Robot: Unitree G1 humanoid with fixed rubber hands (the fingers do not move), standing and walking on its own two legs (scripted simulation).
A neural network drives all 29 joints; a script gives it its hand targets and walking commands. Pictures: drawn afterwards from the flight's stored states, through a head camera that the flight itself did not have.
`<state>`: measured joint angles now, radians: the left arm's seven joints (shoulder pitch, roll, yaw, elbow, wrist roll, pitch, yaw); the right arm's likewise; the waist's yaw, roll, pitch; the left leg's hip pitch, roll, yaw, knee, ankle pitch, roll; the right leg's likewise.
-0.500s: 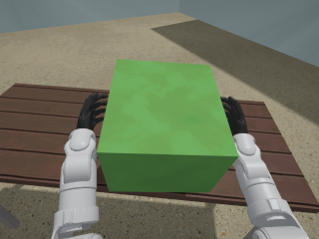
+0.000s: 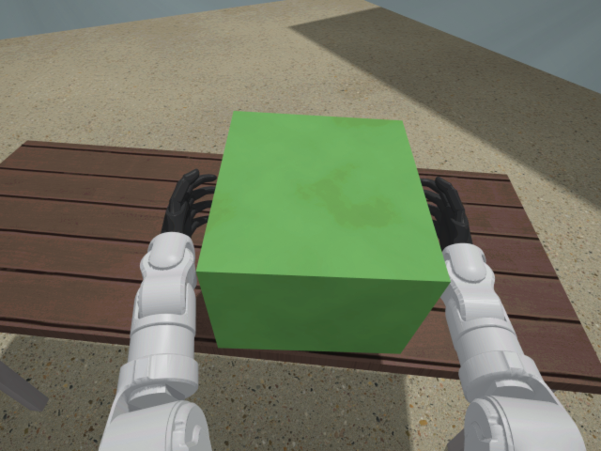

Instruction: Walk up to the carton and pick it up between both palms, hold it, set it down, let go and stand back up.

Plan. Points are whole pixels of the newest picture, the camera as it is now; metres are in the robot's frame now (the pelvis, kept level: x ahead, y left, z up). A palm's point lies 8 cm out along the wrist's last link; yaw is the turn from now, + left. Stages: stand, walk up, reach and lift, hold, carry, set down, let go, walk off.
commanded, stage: set down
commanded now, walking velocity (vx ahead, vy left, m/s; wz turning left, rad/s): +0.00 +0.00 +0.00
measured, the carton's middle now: (314, 228) +0.44 -0.01 +0.07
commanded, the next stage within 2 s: none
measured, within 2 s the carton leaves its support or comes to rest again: rests again in 1.46 s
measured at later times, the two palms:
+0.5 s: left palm (192, 236) +0.40 +0.17 +0.09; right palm (447, 248) +0.38 -0.20 +0.09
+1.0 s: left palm (198, 246) +0.40 +0.16 +0.07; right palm (446, 256) +0.38 -0.20 +0.07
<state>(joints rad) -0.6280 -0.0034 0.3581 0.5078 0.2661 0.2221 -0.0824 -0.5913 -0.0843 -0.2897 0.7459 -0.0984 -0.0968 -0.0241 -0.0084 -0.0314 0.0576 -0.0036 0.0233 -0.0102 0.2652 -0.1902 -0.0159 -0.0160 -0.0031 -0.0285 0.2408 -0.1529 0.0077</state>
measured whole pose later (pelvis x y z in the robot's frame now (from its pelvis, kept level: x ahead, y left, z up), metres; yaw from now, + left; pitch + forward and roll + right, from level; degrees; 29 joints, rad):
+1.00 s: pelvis +0.00 +0.00 +0.00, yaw +0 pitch +1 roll +0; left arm -0.76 0.02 0.49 0.90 0.31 0.01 -0.08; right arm -0.65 -0.04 -0.50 0.89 -0.28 -0.14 0.03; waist -0.01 -0.02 0.04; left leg -0.11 0.02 0.00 0.26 -0.17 -0.01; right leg -0.14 -0.01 -0.03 0.26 -0.15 0.01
